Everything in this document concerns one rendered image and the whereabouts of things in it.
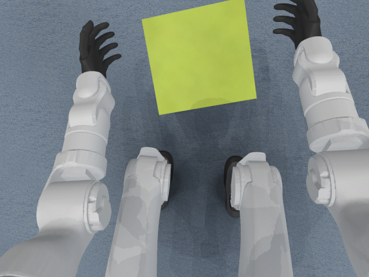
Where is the right robot shin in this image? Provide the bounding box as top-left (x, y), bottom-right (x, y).
top-left (231, 152), bottom-right (283, 211)

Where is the robot left forearm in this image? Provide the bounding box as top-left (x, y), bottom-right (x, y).
top-left (36, 71), bottom-right (115, 227)

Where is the right robot foot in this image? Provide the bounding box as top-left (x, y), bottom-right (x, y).
top-left (224, 156), bottom-right (243, 218)

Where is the carton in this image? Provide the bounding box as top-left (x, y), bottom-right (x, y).
top-left (142, 0), bottom-right (257, 115)

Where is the robot left hand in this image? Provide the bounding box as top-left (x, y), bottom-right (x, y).
top-left (79, 20), bottom-right (121, 78)

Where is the robot left upper arm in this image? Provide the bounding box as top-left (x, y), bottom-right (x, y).
top-left (0, 179), bottom-right (111, 277)

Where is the robot right hand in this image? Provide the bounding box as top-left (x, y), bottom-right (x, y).
top-left (273, 0), bottom-right (322, 49)

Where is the robot right upper arm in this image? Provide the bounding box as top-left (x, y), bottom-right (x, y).
top-left (306, 149), bottom-right (369, 277)

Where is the robot right forearm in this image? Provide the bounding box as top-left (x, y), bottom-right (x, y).
top-left (292, 36), bottom-right (369, 153)

